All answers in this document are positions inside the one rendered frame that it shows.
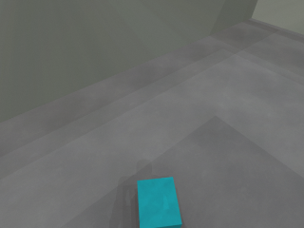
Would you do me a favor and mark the carton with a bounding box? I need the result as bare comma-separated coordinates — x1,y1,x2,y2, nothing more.
137,177,182,228

